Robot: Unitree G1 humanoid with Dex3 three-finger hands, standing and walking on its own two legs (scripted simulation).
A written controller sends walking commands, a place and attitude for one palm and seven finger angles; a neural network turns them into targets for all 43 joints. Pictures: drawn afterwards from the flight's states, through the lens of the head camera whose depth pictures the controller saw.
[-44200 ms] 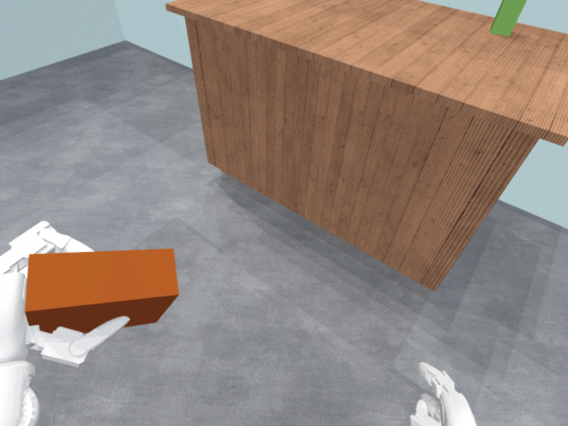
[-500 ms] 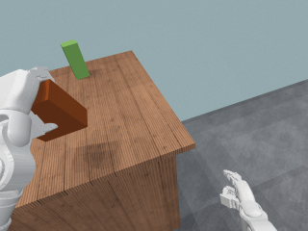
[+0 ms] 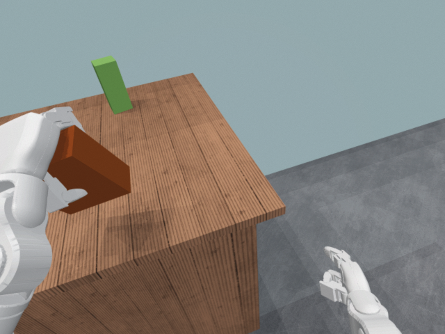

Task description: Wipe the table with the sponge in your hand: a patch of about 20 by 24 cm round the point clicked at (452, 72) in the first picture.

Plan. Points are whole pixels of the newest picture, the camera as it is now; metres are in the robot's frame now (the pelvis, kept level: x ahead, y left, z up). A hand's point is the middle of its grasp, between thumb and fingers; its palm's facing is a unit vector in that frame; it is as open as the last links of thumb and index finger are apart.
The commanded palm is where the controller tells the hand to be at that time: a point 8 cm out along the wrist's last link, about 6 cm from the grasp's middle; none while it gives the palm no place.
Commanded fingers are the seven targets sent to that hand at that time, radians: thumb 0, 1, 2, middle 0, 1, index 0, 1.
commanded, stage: bring the sponge back beside the body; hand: left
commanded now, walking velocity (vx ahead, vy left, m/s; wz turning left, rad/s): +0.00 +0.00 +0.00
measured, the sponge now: (82, 180) +0.24 +0.28 +0.21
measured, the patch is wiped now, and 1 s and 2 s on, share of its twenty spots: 1.00 1.00 1.00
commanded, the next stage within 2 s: step back with the hand held close in 1.08 s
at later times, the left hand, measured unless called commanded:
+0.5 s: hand (56, 175) +0.21 +0.27 +0.25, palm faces +0.39 -0.13 -0.91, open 9.6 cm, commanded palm +0.15 +0.28 +0.31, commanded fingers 0.00 0.10 1.30 -1.20 -1.60 -1.20 -1.60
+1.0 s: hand (56, 181) +0.21 +0.27 +0.24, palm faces +0.39 -0.13 -0.91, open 9.6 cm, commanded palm +0.14 +0.28 +0.31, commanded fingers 0.00 0.10 1.30 -1.20 -1.60 -1.20 -1.60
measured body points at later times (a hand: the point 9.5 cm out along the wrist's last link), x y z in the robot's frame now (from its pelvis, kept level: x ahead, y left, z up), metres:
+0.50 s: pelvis +0.00 +0.00 +0.00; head -0.04 -0.06 +0.44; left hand +0.19 +0.28 +0.30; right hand +0.28 -0.17 -0.06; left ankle +0.01 +0.10 -0.74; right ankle +0.03 -0.08 -0.74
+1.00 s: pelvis +0.00 +0.00 +0.00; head -0.04 -0.06 +0.44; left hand +0.18 +0.28 +0.29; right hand +0.28 -0.18 -0.06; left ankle +0.01 +0.10 -0.74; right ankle +0.03 -0.08 -0.74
